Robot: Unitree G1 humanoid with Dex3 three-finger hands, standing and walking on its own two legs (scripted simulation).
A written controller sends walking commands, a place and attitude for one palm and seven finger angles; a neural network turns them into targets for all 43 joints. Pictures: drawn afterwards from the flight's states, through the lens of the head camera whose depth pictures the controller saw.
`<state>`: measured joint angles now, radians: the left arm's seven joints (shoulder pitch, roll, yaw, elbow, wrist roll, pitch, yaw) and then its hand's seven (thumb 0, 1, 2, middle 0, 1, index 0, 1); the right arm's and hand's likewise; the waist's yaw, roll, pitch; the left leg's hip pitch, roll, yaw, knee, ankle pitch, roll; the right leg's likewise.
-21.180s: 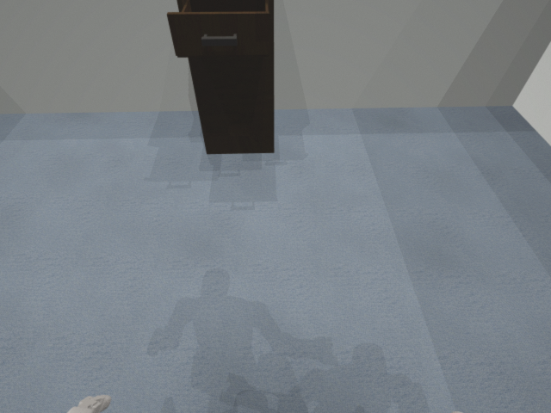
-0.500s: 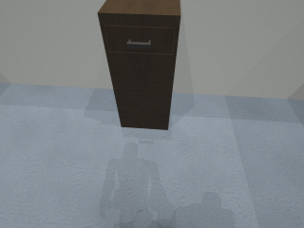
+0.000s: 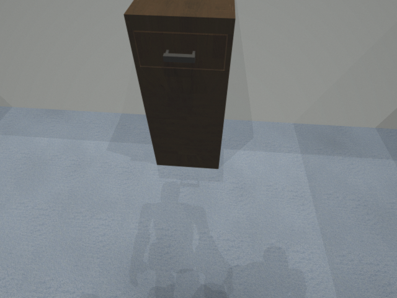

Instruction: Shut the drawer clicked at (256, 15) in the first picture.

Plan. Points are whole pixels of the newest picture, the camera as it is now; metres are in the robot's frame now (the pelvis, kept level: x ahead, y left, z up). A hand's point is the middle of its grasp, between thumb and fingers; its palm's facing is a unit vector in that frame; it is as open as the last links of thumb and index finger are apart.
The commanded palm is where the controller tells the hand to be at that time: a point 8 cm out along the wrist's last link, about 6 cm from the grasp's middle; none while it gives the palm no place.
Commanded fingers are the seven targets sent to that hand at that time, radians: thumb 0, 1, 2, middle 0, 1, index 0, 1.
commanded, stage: look to check the result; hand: left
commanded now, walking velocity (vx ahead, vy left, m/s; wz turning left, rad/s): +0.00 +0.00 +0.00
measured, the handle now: (179, 55) +0.93 +0.12 +0.00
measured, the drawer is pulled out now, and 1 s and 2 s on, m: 0.00 0.00 0.00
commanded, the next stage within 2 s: stand and wait in 0.04 s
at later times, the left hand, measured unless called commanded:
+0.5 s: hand out of the picture +0.03 +0.18 -0.17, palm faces +0.02 -0.98 -0.21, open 7.4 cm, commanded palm none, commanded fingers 0.00 0.90 0.90 -0.20 -0.30 -0.20 -0.30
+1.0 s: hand out of the picture +0.04 +0.19 -0.17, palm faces +0.01 -0.97 -0.23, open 7.4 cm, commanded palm none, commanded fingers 0.00 0.90 0.90 -0.20 -0.30 -0.20 -0.30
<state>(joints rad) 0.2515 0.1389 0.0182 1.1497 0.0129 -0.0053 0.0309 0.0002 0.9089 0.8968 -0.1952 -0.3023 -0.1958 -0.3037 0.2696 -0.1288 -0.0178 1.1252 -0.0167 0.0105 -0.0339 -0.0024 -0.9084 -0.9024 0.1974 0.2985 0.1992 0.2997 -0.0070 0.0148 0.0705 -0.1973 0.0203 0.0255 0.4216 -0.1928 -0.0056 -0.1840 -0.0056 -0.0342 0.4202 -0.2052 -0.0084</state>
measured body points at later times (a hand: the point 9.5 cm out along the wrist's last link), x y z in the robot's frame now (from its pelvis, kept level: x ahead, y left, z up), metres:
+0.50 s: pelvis +0.01 +0.00 +0.00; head +0.03 -0.01 +0.45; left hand +0.03 +0.23 -0.16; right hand +0.00 -0.23 -0.16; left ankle +0.02 +0.12 -0.74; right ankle +0.02 -0.11 -0.74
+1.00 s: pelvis +0.01 +0.00 +0.00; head +0.03 -0.01 +0.45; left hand +0.04 +0.24 -0.15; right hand +0.02 -0.24 -0.16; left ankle +0.02 +0.12 -0.74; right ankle +0.02 -0.11 -0.74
